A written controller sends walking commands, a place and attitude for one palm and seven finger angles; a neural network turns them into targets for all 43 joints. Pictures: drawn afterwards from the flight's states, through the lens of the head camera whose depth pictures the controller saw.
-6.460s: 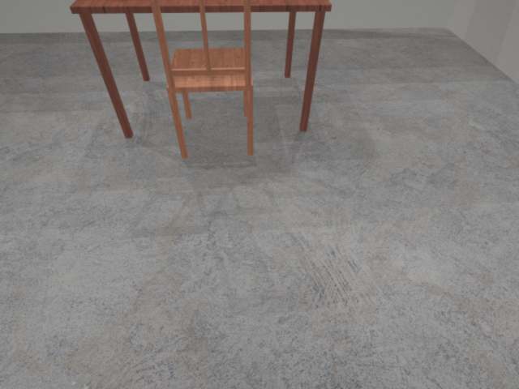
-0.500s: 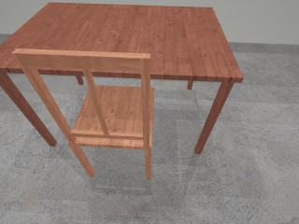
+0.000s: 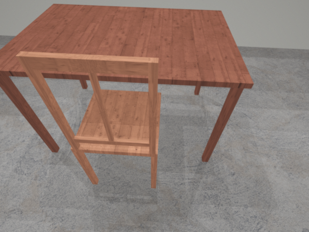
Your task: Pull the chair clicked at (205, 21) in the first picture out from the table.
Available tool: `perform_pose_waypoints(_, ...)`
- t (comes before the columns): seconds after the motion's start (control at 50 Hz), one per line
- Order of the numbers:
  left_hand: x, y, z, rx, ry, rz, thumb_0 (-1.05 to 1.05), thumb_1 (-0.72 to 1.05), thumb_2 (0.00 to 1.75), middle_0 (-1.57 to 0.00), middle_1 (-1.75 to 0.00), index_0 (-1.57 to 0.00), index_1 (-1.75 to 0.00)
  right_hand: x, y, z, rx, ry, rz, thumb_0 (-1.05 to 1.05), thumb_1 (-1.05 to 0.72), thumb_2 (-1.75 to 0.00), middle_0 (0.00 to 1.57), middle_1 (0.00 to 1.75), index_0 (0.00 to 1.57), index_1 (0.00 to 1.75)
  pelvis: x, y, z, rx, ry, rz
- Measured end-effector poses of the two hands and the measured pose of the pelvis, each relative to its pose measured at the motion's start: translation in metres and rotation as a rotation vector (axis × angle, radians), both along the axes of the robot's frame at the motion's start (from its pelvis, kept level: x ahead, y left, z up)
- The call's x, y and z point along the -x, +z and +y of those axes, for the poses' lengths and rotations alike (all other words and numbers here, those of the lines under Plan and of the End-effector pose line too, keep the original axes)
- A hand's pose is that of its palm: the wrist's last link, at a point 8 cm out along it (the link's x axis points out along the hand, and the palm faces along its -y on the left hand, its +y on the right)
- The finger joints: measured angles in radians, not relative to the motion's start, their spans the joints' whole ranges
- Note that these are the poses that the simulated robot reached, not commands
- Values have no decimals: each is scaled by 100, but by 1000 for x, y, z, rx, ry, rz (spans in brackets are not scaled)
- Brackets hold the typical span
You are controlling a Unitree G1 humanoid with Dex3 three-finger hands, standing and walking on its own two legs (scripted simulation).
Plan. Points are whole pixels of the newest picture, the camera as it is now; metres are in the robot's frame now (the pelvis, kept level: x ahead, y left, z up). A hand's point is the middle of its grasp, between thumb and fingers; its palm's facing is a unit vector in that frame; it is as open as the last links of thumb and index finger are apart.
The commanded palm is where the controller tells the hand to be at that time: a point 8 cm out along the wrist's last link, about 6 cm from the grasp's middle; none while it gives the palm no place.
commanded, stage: look again from close up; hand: left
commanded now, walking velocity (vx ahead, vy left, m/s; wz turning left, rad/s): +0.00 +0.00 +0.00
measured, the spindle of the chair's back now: (103, 112) +0.52 +0.23 -0.05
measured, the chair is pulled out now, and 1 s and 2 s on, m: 0.00 0.00 0.00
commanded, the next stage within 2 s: shuffle to correct the standing spot in 0.30 s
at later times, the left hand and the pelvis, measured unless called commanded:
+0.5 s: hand out of the picture +0.00 +0.15 -0.18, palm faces +0.04 -0.99 -0.16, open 7.4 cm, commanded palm none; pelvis +0.01 -0.01 +0.00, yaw +0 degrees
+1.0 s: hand out of the picture +0.11 +0.19 -0.17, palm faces +0.06 -0.97 -0.24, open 7.3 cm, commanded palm none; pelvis +0.07 +0.00 -0.01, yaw +2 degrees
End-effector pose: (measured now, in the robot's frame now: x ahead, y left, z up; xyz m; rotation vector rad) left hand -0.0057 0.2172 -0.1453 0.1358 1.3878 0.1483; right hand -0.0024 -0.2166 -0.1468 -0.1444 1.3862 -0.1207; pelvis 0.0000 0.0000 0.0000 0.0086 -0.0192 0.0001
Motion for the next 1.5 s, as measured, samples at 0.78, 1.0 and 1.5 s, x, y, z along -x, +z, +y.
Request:
perform_pose_waypoints(0.78, -5, -14, 10, 18, 61, 95, 0, 90, 90, -20, -29, -20, -30, -22, -2, 9, 25, -5, 46, 0, -91, -90, 20, 30, 20, 30, -44, -10, 10, 2, 0, 21)
perform_pose_waypoints(1.0, -102, 3, 17, -65, 21, -92, 0, 92, 90, -20, -29, -19, -30, -27, -16, 21, -44, -38, 137, 0, -91, -90, 20, 30, 20, 30, -71, -10, 4, -7, 30, 19)
perform_pose_waypoints(1.5, -53, 6, 35, -40, 1, -72, 0, 91, 90, -20, -29, -20, -30, -83, 1, 11, 19, 41, -147, 0, -93, -90, 20, 30, 20, 30, -34, -3, 23, 3, 17, -9)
